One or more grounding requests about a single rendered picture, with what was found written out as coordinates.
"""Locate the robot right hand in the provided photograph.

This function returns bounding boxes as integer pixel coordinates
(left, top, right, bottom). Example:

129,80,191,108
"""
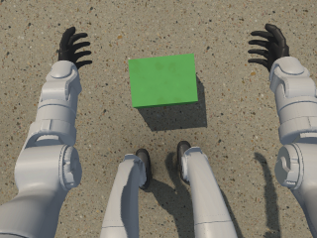
248,23,290,72

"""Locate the carton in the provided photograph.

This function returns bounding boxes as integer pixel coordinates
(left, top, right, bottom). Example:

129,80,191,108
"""
128,54,198,109

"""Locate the robot left upper arm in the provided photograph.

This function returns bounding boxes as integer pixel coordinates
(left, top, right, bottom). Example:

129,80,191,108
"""
0,144,82,238

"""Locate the right robot forearm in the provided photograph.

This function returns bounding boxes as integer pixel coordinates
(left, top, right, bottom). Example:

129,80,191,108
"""
268,57,317,146

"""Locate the right robot foot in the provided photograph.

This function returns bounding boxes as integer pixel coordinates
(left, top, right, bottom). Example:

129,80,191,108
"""
176,141,191,182

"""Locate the robot left hand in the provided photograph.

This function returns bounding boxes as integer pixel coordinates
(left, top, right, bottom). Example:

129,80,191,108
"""
57,26,93,69

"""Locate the left robot forearm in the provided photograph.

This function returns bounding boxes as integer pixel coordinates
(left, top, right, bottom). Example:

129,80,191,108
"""
14,60,82,190

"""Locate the robot right upper arm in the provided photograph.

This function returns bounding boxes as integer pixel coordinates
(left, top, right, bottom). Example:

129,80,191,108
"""
274,142,317,238

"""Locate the robot foot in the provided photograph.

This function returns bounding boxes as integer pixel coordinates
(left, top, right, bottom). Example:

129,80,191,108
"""
135,148,151,190
176,141,191,182

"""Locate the left robot foot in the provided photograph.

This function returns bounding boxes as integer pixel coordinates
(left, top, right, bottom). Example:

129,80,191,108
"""
135,148,151,190

